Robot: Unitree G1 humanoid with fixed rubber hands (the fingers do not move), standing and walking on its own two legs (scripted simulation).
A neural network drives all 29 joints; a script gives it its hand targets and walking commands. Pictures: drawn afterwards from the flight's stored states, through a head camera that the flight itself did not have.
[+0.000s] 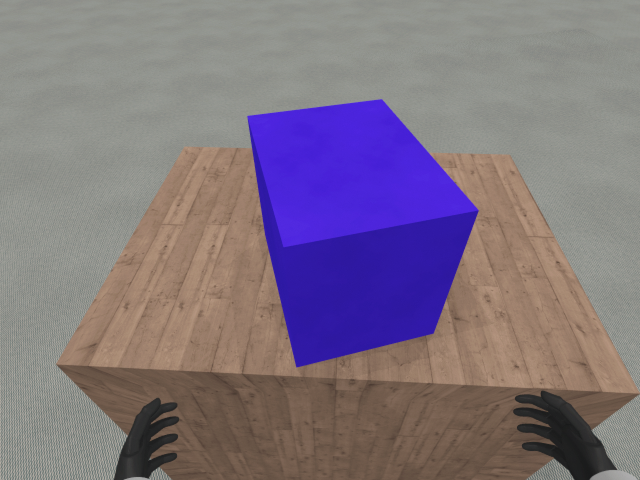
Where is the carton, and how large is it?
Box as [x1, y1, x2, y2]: [247, 99, 478, 367]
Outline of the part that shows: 381,99 247,116 264,230 296,367 433,333 478,210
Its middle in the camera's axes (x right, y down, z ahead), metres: +0.03 -0.03 +0.59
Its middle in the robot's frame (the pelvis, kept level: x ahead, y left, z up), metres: +0.48 +0.00 +0.08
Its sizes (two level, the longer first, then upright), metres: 0.294 0.220 0.250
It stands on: a pedestal, 0.74 m high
